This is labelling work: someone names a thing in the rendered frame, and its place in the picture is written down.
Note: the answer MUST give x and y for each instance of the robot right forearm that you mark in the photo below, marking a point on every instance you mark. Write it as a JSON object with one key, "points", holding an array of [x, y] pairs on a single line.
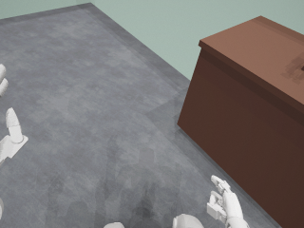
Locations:
{"points": [[236, 223]]}

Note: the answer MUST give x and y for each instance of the robot left hand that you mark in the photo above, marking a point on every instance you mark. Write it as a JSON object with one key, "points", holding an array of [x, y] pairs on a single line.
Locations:
{"points": [[10, 145]]}

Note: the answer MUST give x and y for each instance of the robot right hand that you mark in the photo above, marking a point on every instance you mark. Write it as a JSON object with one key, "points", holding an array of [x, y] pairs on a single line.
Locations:
{"points": [[226, 206]]}

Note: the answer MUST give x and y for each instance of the robot right thigh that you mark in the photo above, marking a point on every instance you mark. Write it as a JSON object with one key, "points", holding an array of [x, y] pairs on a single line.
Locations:
{"points": [[186, 221]]}

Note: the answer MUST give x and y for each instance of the counter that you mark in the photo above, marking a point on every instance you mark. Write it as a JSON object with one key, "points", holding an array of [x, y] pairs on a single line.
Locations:
{"points": [[244, 108]]}

